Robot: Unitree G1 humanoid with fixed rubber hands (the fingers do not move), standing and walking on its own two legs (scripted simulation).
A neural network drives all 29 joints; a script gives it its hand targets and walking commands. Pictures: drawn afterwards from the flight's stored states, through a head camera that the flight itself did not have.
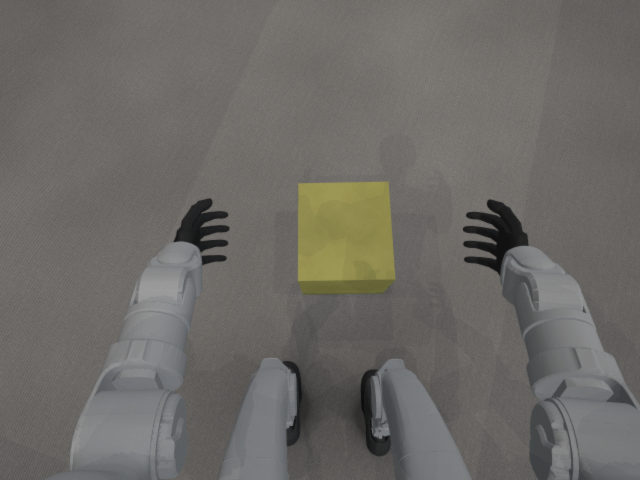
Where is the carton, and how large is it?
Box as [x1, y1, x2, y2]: [298, 182, 394, 294]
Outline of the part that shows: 388,182 298,183 298,282 303,294 376,293 382,292 393,281 394,266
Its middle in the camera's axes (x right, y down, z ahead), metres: +0.06 +0.01 +1.03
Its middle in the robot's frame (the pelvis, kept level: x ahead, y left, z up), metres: +0.54 -0.04 -0.58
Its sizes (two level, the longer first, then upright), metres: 0.250 0.228 0.213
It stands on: the floor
